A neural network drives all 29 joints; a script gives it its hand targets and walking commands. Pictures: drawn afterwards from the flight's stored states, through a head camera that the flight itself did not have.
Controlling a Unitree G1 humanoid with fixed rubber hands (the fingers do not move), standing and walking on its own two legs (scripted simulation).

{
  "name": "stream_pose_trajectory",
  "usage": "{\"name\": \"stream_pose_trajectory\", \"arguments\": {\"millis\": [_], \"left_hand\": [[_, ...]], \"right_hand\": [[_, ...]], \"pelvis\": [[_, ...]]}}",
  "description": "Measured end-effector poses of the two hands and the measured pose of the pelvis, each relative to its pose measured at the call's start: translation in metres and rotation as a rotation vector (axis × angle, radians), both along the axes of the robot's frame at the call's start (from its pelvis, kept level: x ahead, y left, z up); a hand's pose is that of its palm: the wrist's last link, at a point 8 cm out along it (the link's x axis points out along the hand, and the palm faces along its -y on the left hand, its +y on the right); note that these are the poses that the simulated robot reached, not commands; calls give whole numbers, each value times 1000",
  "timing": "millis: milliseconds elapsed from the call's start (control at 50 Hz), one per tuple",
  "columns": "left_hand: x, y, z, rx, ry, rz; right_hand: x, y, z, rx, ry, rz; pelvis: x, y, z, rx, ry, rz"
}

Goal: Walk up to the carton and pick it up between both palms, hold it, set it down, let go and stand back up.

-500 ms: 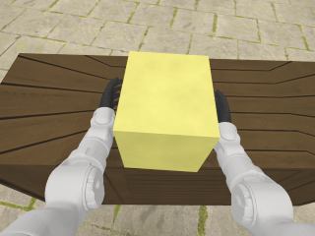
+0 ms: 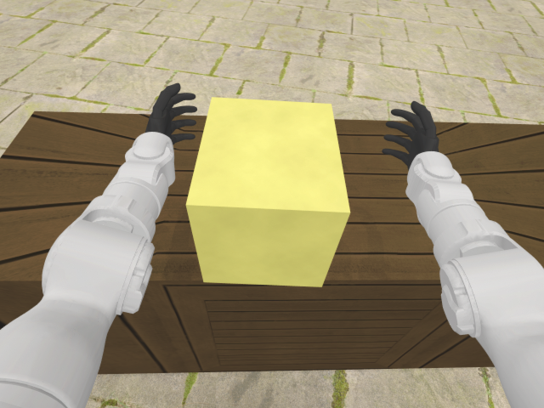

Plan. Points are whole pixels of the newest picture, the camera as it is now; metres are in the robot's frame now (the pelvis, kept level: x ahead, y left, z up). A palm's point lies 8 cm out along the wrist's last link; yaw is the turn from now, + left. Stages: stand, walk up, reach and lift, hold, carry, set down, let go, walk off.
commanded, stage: set down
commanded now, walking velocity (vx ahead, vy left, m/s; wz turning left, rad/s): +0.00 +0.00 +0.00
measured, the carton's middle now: (267, 193) +0.47 -0.01 +0.02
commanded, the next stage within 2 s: none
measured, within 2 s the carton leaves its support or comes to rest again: neither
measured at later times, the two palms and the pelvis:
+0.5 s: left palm (138, 94) +0.48 +0.17 +0.22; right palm (411, 122) +0.44 -0.21 +0.20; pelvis +0.01 -0.01 +0.01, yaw +1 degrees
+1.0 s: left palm (134, 167) +0.42 +0.18 +0.14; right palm (405, 185) +0.38 -0.21 +0.13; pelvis +0.00 +0.00 +0.01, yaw +0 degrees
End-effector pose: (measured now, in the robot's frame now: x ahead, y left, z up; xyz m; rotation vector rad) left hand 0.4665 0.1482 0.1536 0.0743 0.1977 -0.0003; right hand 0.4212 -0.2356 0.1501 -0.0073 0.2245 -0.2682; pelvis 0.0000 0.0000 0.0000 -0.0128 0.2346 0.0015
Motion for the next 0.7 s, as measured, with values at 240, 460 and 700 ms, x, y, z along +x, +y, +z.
{"name": "stream_pose_trajectory", "arguments": {"millis": [240, 460, 700], "left_hand": [[4, 5, 19, -11, 37, 41], [11, 19, 62, -3, 8, 22], [-29, 23, 6, -4, 67, -17]], "right_hand": [[12, 25, 21, 16, 14, 58], [18, 32, 47, 34, 9, 22], [-23, 19, 7, 48, 26, 12]], "pelvis": [[-7, -11, 2, 14, -3, -1], [11, -10, 11, -1, -99, 13], [18, -3, 15, -3, -258, -10]]}}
